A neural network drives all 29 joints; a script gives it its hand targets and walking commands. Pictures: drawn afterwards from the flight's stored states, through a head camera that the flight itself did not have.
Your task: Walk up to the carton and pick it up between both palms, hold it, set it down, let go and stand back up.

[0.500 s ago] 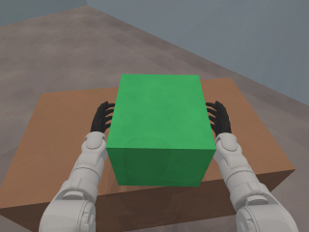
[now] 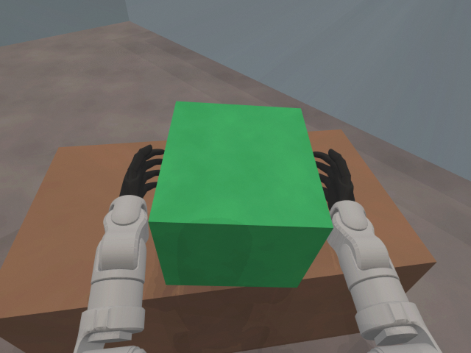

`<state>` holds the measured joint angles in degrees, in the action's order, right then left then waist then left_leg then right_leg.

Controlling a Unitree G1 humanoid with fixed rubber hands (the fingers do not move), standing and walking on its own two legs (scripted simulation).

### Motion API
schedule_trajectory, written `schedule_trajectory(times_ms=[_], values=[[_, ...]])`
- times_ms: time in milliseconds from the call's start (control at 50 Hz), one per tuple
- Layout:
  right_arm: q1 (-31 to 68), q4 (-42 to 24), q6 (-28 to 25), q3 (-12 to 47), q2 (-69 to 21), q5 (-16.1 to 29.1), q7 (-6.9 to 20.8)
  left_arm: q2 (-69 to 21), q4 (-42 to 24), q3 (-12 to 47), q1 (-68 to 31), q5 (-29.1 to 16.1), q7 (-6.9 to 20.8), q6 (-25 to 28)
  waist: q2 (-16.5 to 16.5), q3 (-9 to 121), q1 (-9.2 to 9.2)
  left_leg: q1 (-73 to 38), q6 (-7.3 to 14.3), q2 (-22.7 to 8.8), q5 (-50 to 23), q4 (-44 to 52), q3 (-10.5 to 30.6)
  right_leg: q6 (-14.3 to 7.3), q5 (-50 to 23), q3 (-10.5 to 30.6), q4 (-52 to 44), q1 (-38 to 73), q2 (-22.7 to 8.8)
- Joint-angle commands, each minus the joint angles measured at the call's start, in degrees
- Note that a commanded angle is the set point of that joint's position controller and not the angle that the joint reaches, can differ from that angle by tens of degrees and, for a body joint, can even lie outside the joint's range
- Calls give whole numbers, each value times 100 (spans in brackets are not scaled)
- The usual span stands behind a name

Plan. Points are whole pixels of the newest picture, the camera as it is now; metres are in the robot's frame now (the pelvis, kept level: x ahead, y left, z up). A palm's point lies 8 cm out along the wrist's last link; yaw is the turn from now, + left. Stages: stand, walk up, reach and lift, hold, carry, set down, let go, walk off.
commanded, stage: reach and lift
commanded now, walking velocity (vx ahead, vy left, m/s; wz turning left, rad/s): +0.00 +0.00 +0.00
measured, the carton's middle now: (235, 193) +0.40 +0.02 +0.07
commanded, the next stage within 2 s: hold in 1.20 s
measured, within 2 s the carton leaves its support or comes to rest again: neither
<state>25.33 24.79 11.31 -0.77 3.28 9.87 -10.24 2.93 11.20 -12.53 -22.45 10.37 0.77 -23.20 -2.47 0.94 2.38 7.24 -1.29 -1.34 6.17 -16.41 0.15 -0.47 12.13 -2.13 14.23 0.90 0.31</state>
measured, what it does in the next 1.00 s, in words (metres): stands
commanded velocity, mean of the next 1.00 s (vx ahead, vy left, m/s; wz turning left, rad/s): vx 0.00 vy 0.00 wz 0.00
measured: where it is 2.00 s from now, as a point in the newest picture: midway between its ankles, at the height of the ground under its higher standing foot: outside the picture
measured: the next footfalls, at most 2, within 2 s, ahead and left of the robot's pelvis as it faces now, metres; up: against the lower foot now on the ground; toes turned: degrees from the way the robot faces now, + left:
none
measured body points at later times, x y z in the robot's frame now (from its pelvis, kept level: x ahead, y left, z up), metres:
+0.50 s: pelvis -0.01 +0.01 +0.00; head -0.05 +0.04 +0.45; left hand +0.37 +0.19 +0.16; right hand +0.36 -0.16 +0.16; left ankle +0.03 +0.13 -0.75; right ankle -0.05 -0.11 -0.75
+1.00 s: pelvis +0.00 +0.00 +0.00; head -0.04 +0.02 +0.45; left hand +0.36 +0.18 +0.17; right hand +0.36 -0.16 +0.17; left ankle +0.03 +0.13 -0.75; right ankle -0.04 -0.11 -0.75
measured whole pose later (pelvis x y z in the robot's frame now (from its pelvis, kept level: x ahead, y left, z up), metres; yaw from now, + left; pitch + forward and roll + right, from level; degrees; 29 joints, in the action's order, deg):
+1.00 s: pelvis +0.00 +0.00 +0.00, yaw -1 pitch -6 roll +0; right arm 31.6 24.8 16.4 -1.3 4.2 11.5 -9.5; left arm 1.8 3.9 -15.6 -26.6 14.8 3.5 -34.4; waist -3.6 0.0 3.9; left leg 4.1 -1.2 -1.3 6.1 -15.9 -0.1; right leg -0.5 12.3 -1.8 14.8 3.3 0.3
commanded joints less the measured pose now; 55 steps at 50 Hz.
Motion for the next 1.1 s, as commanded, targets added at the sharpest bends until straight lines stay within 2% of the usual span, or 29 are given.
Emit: schedule_trajectory(times_ms=[0, 40, 60, 80, 120, 180, 200, 220, 240, 260, 360, 380, 440, 500, 540, 600, 640, 760, 780, 820, 860, 900, 960, 1040, 1080], values=[[3888, -1697, -363, 2536, -3299, 131, 545, -3361, -725, 2866, -3244, -549, 931, 119, 223, 1850, 36, -1576, -69, 352, -1392, -169, -114, 335, -1602, -34, -123, -608, 201], [4084, -1637, -335, 2491, -3354, 97, 606, -3348, -637, 2791, -3366, -514, 913, 54, 202, 1793, -69, -1519, 2, 359, -1052, -83, -156, 309, -1214, -36, -167, -725, 168], [4112, -1731, -340, 2556, -3358, 108, 637, -3381, -651, 2794, -3323, -553, 898, 29, 161, 1918, -73, -1557, 35, 361, -1095, -105, -162, 323, -1312, -36, -156, -694, 176], [4169, -1477, -295, 2464, -3307, 89, 660, -3325, -510, 2722, -3446, -526, 908, -5, 185, 1712, -64, -1530, 40, 359, -829, -34, -164, 286, -974, -64, -186, -842, 165], [4328, -1357, -306, 2339, -3314, -6, 704, -3402, -491, 2686, -3580, -532, 890, -53, 161, 1812, -53, -1592, 74, 333, -697, -30, -174, 251, -806, -42, -215, -993, 141], [4611, -1097, -291, 2040, -3294, -109, 783, -3418, -137, 2535, -3837, -470, 898, -164, 237, 1670, -67, -1473, 105, 300, -101, 104, -196, 167, -196, -46, -312, -1203, 97], [4672, -1131, -311, 2030, -3355, -110, 812, -3348, -204, 2448, -3843, -458, 884, -176, 146, 1829, -130, -1497, 137, 317, -135, 92, -192, 183, -214, -50, -292, -1120, 82], [4681, -928, -285, 1949, -3342, -122, 839, -3346, -176, 2446, -3952, -467, 871, -199, 197, 1775, -62, -1563, 125, 305, -135, 107, -211, 180, -250, -78, -257, -1211, 95], [4699, -946, -307, 1958, -3289, -73, 874, -3392, -267, 2468, -3948, -478, 854, -215, 265, 1913, -117, -1659, 98, 298, -253, 75, -213, 167, -303, -81, -219, -1139, 131], [4754, -876, -310, 1902, -3194, -76, 892, -3448, -266, 2536, -4021, -490, 838, -243, 375, 2026, -49, -1725, 44, 278, -330, 54, -196, 134, -290, -106, -222, -1139, 147], [4567, -543, -219, 1628, -2922, -107, 862, -3348, -126, 2240, -3661, -249, 919, -485, 329, 1491, 87, -1782, 19, 265, -681, 47, -237, 159, -607, -167, -254, -902, 202], [4544, -697, -253, 1710, -2901, -30, 864, -3409, -485, 2339, -3673, -292, 917, -501, 384, 1772, 108, -1914, -36, 254, -941, -1, -197, 143, -784, -203, -196, -810, 243], [4623, -925, -276, 1746, -2918, 57, 848, -3370, -685, 2403, -3770, -342, 923, -534, 376, 1922, 149, -1950, -69, 263, -1297, -105, -203, 165, -1109, -223, -174, -746, 269], [4437, -824, -234, 1722, -2807, 65, 857, -3304, -662, 2426, -3675, -276, 925, -569, 429, 1659, 207, -1971, -98, 247, -1381, -120, -171, 157, -1111, -201, -194, -776, 256], [4535, -950, -250, 1743, -2788, 73, 863, -3322, -714, 2454, -3714, -298, 936, -585, 402, 1673, 184, -1909, -89, 245, -1249, -89, -163, 157, -1012, -252, -194, -823, 256], [4617, -1447, -305, 1996, -2847, 262, 853, -3383, -1151, 2742, -3692, -439, 845, -554, 508, 2169, 189, -2146, -131, 259, -1815, -272, -125, 170, -1461, -208, -119, -685, 291], [4605, -1597, -268, 2130, -2850, 323, 822, -3353, -1169, 2766, -3603, -447, 818, -582, 488, 2208, 129, -2123, -127, 261, -1980, -340, -118, 190, -1667, -161, -98, -580, 284], [4403, -1587, -85, 2311, -2914, 438, 706, -3059, -1235, 2444, -3468, -280, 918, -709, 186, 1939, -4, -1840, 7, 346, -1760, -226, -198, 338, -2066, -137, -28, -291, 216], [4421, -1610, -61, 2347, -2908, 435, 680, -3040, -1248, 2455, -3431, -308, 939, -733, 195, 2023, 65, -1869, 15, 355, -1792, -250, -200, 365, -2212, -123, -4, -260, 205], [4431, -1756, -28, 2449, -2988, 477, 619, -2963, -1248, 2362, -3367, -299, 987, -762, 30, 2019, 10, -1783, 72, 383, -1769, -244, -221, 411, -2447, -100, 31, -95, 202], [4341, -1718, 30, 2466, -2978, 501, 567, -2974, -1352, 2361, -3430, -299, 1022, -787, 56, 1993, 54, -1782, 60, 394, -1778, -239, -205, 431, -2525, -119, 38, -62, 223], [4351, -1529, 93, 2339, -2932, 425, 540, -2940, -1195, 2287, -3484, -232, 1086, -843, 119, 1712, 130, -1768, 55, 383, -1532, -180, -204, 408, -2283, -111, -48, -200, 175], [4362, -1568, 125, 2324, -2964, 483, 527, -2940, -1413, 2437, -3704, -324, 1129, -860, 250, 1728, 196, -1730, 35, 398, -1431, -170, -219, 391, -2119, -132, -53, -271, 172], [4381, -1841, 162, 2455, -2974, 611, 509, -3002, -1634, 2653, -3747, -477, 1073, -853, 373, 1997, 254, -1895, -36, 403, -1845, -289, -168, 388, -2434, -137, -32, -221, 202], [4348, -1696, 241, 2334, -2891, 537, 514, -2948, -1449, 2506, -3711, -413, 1080, -929, 325, 1754, 220, -1782, -32, 382, -1448, -172, -174, 383, -1902, -168, -113, -321, 209]])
